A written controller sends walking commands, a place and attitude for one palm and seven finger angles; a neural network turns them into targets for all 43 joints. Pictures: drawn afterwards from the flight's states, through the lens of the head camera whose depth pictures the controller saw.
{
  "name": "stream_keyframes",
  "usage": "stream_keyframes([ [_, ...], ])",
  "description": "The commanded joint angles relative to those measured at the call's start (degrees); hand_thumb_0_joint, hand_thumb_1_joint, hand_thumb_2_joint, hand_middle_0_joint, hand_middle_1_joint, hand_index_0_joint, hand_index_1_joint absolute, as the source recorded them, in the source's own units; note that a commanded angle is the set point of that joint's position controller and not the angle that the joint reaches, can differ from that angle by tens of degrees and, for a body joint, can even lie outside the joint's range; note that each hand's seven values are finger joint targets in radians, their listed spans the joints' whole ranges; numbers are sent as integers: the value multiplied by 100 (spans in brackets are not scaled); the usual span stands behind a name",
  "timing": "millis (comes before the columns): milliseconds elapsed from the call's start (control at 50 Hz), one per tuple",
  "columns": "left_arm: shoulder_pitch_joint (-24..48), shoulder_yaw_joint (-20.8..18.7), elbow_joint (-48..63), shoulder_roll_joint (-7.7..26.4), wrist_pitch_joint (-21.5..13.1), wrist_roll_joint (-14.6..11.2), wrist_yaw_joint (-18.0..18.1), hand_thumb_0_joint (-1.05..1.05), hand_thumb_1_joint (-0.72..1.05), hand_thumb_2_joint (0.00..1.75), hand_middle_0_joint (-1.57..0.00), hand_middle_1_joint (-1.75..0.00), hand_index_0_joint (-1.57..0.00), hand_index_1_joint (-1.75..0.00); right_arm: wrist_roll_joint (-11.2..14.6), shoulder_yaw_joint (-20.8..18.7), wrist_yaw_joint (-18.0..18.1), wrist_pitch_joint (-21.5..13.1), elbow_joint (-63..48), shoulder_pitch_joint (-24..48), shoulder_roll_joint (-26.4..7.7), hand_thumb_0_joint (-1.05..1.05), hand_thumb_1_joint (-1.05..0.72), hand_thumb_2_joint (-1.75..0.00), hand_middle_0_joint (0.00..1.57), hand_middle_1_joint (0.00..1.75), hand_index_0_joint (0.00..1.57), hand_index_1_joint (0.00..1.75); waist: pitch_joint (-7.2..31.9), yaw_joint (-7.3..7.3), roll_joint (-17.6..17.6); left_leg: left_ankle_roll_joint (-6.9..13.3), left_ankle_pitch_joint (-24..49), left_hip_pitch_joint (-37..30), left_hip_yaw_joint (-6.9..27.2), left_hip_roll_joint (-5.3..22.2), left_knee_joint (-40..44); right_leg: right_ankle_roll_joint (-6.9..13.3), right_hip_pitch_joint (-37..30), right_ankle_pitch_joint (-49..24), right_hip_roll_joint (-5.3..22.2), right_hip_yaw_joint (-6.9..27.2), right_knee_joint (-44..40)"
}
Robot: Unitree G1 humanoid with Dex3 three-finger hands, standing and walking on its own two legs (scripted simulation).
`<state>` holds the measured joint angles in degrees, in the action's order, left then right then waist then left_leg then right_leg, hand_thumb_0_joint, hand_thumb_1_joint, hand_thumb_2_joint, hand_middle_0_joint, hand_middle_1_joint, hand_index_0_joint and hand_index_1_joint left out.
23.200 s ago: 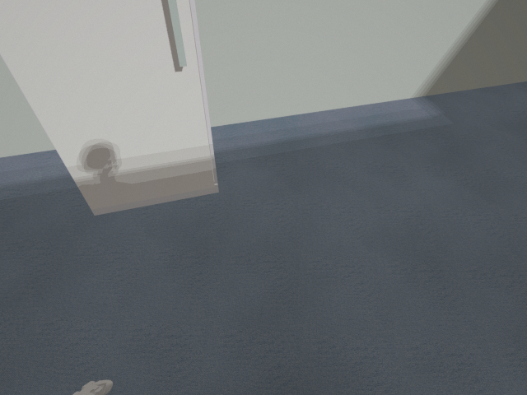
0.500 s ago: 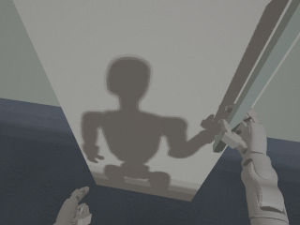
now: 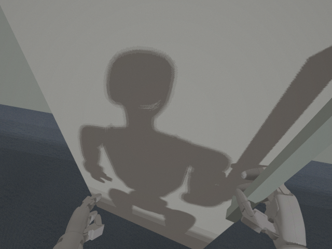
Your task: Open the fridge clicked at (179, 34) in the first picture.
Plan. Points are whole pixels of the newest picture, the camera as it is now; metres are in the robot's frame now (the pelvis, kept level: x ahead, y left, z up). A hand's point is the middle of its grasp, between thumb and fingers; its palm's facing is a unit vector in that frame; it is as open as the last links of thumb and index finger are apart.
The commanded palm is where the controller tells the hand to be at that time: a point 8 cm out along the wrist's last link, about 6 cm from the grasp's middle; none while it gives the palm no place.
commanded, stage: walk backward, drawing the door open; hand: right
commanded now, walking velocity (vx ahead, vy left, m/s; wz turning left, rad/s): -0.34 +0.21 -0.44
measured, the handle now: (275, 163) +0.24 -0.15 +0.19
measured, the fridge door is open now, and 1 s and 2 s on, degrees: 12 37 73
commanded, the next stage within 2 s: stop walking and hold the door back in 1.96 s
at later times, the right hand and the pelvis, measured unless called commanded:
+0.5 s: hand out of the picture +0.11 -0.08 +0.10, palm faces +0.23 +0.96 -0.17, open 6.7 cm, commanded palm +0.06 -0.13 +0.11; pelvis -0.09 +0.08 -0.02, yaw -11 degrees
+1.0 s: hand out of the picture +0.01 +0.02 +0.10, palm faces +0.54 +0.80 -0.25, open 6.9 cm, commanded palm -0.05 +0.00 +0.11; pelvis -0.13 +0.27 -0.01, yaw -31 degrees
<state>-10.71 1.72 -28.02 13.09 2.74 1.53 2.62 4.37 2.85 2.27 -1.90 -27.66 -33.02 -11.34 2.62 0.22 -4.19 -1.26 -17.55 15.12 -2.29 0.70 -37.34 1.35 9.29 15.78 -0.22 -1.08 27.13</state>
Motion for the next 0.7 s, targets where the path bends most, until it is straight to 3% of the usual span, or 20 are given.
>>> stream_keyframes([
  [0, 389, -240, 885, 533, -397, 95, 6, 0, 90, 90, -20, -30, -20, -30, -291, -382, 273, -372, -1233, 261, -367, 0, -90, -90, 45, 140, 45, 140, 443, -130, -118, 5, 10, 780, -60, -148, 194, 360, -1286, -6206, 1071, 1104, -289],
  [60, 402, -212, 892, 423, -427, 69, 34, 0, 90, 90, -20, -30, -20, -30, -294, -324, 295, -441, -1087, 33, -307, 0, -90, -90, 45, 140, 45, 140, 445, -109, 176, -10, 1118, 291, -58, -113, 879, 242, -925, -5097, 853, 906, -341],
  [120, 347, -216, 878, 390, -419, 70, 71, 0, 90, 90, -20, -30, -20, -30, -290, -512, 306, -533, -1061, 33, -437, 0, -90, -90, 45, 140, 45, 140, 674, -72, 307, 13, 3865, -818, 82, 110, 1200, 50, -145, -4296, 456, 554, -4],
  [140, 292, -248, 880, 377, -402, 51, 57, 0, 90, 90, -20, -30, -20, -30, -302, -626, 302, -611, -1078, 139, -528, 0, -90, -90, 45, 140, 45, 140, 831, -89, 833, -5, 5657, -1298, 217, 365, 1163, -56, 256, -3185, 156, 364, 531],
  [160, 344, -243, 905, 287, -369, 16, 65, 0, 90, 90, -20, -30, -20, -30, -304, -810, 278, -707, -1000, 252, -613, 0, -90, -90, 45, 140, 45, 140, 950, -42, 1784, -72, 7193, -1822, 395, 805, 1128, -117, 1008, -770, -238, 178, 1252],
  [180, 450, -232, 933, 193, -382, -47, 120, 0, 90, 90, -20, -30, -20, -30, -286, -949, 251, -785, -857, 395, -658, 0, -90, -90, 45, 140, 45, 140, 964, 63, 2396, -210, 7773, -1977, 460, 1184, 1128, -58, 1531, 927, -422, 176, 1949],
  [200, 513, -220, 910, 179, -418, -28, 159, 0, 90, 90, -20, -30, -20, -30, -294, -1025, 237, -829, -619, 295, -625, 0, -90, -90, 45, 140, 45, 140, 900, 155, 2343, -324, 7214, -1802, 400, 1242, 1190, 28, 1693, 1189, -453, 271, 2413],
  [280, 544, -196, 654, 153, -417, -17, 178, 0, 90, 90, -20, -30, -20, -30, -423, -733, 208, -900, -693, 735, -430, 0, -90, -90, 45, 140, 45, 140, 1093, 55, 988, 497, 4691, -1033, 365, 1448, 1453, -46, 1425, 890, -169, 225, 2782],
  [380, 609, -188, 617, 183, -473, -24, 221, 0, 90, 90, -20, -30, -20, -30, -413, -573, 308, -897, -1093, 1066, -454, 0, -90, -90, 45, 140, 45, 140, 646, -19, 1246, 553, 1587, -52, -13, 1293, 2347, -39, 942, 774, -79, -242, 2487],
  [440, 419, -159, 582, 237, -641, 19, 233, 0, 90, 90, -20, -30, -20, -30, -452, -383, 342, -929, -1371, 1129, -356, 0, -90, -90, 45, 140, 45, 140, 277, -132, 799, 493, 604, 282, -284, 960, 2316, -4, 493, 310, 71, -252, 697],
  [460, 208, -167, 526, 306, -711, 31, 234, 0, 90, 90, -20, -30, -20, -30, -436, -308, 365, -953, -1421, 1143, -384, 0, -90, -90, 45, 140, 45, 140, 230, -280, 255, 305, 357, 461, -396, 674, 1682, 11, 128, -213, 178, 25, -370],
  [480, 178, -230, 550, 485, -758, 44, 253, 0, 90, 90, -20, -30, -20, -30, -453, -226, 372, -1005, -1549, 1193, -487, 0, -90, -90, 45, 140, 45, 140, 116, -364, -770, -35, -200, 1012, -469, 147, 366, 223, -186, -446, 956, 1374, -1461],
  [500, 200, -289, 652, 526, -868, 134, 172, 0, 90, 90, -20, -30, -20, -30, -557, -186, 417, -1079, -1749, 1381, -483, 0, -90, -90, 45, 140, 45, 140, 299, -220, -1463, -269, -1158, 1820, 207, -163, -1723, 930, -78, -555, 2530, 3950, -2116],
  [520, 386, -273, 510, 397, -935, 245, 147, 0, 90, 90, -20, -30, -20, -30, -745, -288, 498, -1112, -1631, 1455, -675, 0, -90, -90, 45, 140, 45, 140, 239, -87, -798, -240, -893, 1641, 1019, -114, -3090, 1428, 548, -362, 3131, 4655, -2165],
  [540, 588, -268, 472, 250, -938, 292, 159, 0, 90, 90, -20, -30, -20, -30, -777, -177, 449, -1065, -1740, 1549, -578, 0, -90, -90, 45, 140, 45, 140, -69, -77, -212, -23, -543, 1468, 1099, -89, -3293, 1410, 993, -970, 2852, 4091, -1947],
  [560, 521, -314, 462, 193, -996, 279, 161, 0, 90, 90, -20, -30, -20, -30, -739, -330, 365, -1032, -2113, 1594, -680, 0, -90, -90, 45, 140, 45, 140, -17, -89, -270, -54, -466, 1635, 1002, -6, -3028, 1003, 737, -1423, 2430, 3393, -1702],
  [580, 576, -360, 434, 276, -1054, 247, 152, 0, 90, 90, -20, -30, -20, -30, -704, -451, 385, -1024, -2308, 1799, -800, 0, -90, -90, 45, 140, 45, 140, 150, 0, -153, -83, -443, 1703, 875, -80, -2857, 868, 329, -1633, 2163, 2932, -1468],
  [600, 615, -383, 236, 355, -1134, 184, 123, 0, 90, 90, -20, -30, -20, -30, -697, -301, 405, -963, -1829, 1566, -531, 0, -90, -90, 45, 140, 45, 140, 25, 66, -40, -94, -223, 1726, 741, -109, -2705, 750, 246, -1441, 1880, 2372, -1355],
  [640, 528, -419, 96, 365, -1233, 122, 73, 0, 90, 90, -20, -30, -20, -30, -658, 13, 396, -833, -1486, 1542, -162, 0, -90, -90, 45, 140, 45, 140, 229, 44, -314, -133, -116, 955, 510, -270, -1860, 437, 506, -333, 1347, 1803, -1507],
  [680, 499, -425, 88, 391, -1310, 62, 89, 0, 90, 90, -20, -30, -20, -30, -626, 20, 402, -832, -1538, 1711, -176, 0, -90, -90, 45, 140, 45, 140, 339, -57, -741, -188, -340, 510, 284, -422, -997, 300, 522, 450, 1064, 1767, -1737],
])
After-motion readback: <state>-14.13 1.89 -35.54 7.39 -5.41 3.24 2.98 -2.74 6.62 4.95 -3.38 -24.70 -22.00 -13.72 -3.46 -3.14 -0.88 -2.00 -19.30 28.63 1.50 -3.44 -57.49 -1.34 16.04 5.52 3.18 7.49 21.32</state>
